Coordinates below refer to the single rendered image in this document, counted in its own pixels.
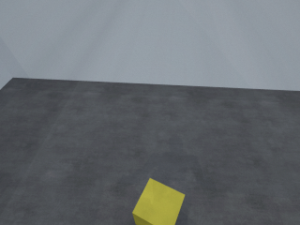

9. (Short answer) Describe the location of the carton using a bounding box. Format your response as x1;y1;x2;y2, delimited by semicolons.
132;178;185;225

